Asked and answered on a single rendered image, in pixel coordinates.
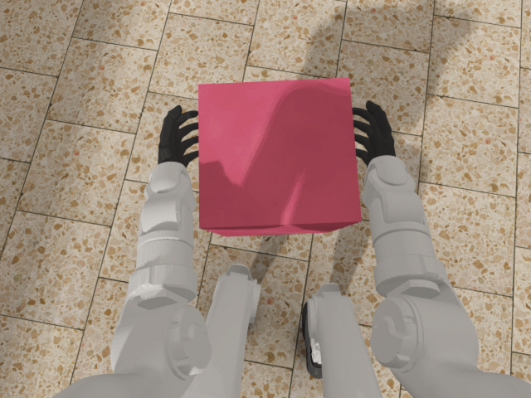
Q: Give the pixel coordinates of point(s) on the robot right hand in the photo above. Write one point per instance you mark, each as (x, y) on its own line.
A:
(380, 141)

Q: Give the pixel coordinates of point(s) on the robot left hand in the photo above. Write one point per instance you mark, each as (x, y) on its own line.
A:
(170, 148)

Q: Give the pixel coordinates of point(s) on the robot right thigh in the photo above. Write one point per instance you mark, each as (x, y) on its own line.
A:
(347, 370)

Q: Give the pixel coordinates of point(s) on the right robot shin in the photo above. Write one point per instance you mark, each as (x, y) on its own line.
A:
(329, 287)

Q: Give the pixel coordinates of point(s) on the left robot forearm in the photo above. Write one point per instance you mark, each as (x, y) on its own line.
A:
(164, 272)

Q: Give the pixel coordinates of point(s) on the robot left upper arm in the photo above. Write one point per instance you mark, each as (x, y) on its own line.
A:
(154, 354)

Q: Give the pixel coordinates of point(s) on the right robot forearm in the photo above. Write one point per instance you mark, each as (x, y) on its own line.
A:
(406, 260)

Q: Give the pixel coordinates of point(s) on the robot right upper arm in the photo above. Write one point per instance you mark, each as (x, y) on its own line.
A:
(431, 347)

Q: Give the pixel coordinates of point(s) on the carton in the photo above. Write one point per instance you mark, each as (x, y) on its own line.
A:
(277, 157)

